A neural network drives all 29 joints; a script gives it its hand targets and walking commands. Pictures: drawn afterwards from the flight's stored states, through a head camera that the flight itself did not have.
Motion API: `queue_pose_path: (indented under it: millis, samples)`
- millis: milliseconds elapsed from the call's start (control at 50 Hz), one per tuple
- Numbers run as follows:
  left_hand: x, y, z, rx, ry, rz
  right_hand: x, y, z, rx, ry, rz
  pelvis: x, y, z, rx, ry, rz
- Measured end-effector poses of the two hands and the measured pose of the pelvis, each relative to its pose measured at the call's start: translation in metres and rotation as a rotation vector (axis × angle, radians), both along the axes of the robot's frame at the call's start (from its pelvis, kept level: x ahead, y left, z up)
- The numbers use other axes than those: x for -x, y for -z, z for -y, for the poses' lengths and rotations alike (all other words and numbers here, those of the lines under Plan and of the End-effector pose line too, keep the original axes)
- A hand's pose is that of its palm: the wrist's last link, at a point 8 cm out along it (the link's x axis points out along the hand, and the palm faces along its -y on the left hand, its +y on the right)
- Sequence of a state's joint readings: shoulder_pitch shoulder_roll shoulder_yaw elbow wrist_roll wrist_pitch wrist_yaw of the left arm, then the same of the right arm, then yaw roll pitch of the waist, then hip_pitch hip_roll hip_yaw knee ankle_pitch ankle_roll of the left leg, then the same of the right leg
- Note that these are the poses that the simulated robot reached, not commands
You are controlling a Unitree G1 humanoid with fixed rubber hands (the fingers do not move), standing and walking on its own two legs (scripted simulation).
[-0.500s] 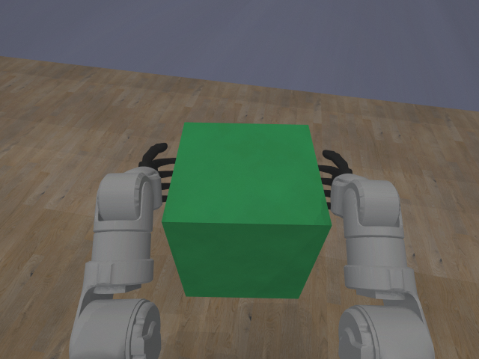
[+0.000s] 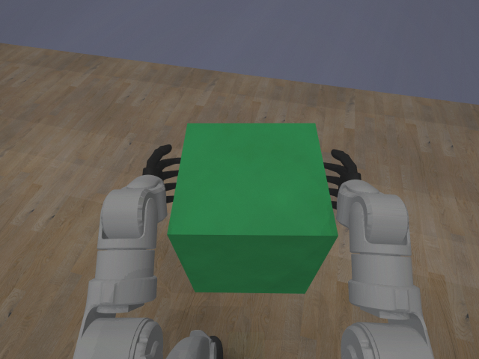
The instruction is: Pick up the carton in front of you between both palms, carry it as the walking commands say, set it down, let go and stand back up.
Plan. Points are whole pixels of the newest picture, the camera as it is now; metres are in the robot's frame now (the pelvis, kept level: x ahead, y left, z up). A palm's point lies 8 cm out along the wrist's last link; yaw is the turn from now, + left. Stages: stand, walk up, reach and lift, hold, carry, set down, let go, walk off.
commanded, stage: carry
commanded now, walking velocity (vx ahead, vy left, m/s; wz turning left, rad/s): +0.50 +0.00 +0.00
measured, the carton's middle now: (250, 214) +0.36 +0.01 +0.03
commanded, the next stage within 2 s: none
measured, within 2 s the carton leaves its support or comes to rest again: neither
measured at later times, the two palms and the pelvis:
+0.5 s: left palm (196, 61) +0.68 +0.14 +0.14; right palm (336, 64) +0.67 -0.16 +0.14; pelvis +0.32 -0.01 +0.01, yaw -1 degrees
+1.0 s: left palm (211, 37) +0.85 +0.13 +0.11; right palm (325, 39) +0.85 -0.17 +0.11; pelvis +0.59 -0.02 +0.01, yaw +1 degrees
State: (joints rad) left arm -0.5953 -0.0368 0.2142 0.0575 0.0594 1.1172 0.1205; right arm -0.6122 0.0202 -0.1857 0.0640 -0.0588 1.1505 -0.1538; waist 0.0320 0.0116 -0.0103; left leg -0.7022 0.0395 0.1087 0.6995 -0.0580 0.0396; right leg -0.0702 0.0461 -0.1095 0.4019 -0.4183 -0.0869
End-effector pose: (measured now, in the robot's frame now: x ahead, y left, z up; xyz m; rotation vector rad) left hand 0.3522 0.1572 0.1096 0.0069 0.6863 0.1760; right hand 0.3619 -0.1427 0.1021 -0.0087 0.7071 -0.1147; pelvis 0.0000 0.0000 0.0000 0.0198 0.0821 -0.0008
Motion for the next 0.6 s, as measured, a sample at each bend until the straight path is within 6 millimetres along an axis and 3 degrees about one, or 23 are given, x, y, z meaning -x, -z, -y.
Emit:
queue_pose_path:
  millis: [80,140,260,440,520,600]
  samples:
    - [-0.071,-0.004,-0.005,0.010,0.031,0.046,-0.063,-0.009,-0.005,0.021,0.022,0.046,-0.068,0.016,-0.010,0.018,0.022,0.022]
    - [-0.118,0.002,-0.002,0.022,0.072,0.012,-0.098,-0.008,-0.002,0.054,0.045,0.012,-0.105,0.017,-0.015,0.005,0.021,0.025]
    - [-0.187,-0.004,0.011,0.016,0.119,-0.063,-0.152,-0.011,0.010,0.047,0.090,-0.065,-0.168,-0.004,-0.022,0.035,0.023,0.018]
    - [-0.293,-0.031,0.016,0.037,0.079,-0.012,-0.270,-0.043,0.016,0.041,0.074,-0.013,-0.279,-0.015,-0.005,0.046,0.013,-0.003]
    - [-0.339,-0.025,0.022,0.037,0.048,-0.014,-0.324,-0.035,0.022,0.033,0.051,-0.014,-0.340,-0.008,0.011,0.038,0.011,-0.002]
    - [-0.385,-0.005,0.034,0.027,0.010,-0.020,-0.377,-0.008,0.034,0.009,0.026,-0.019,-0.405,0.009,0.030,0.037,-0.015,0.016]
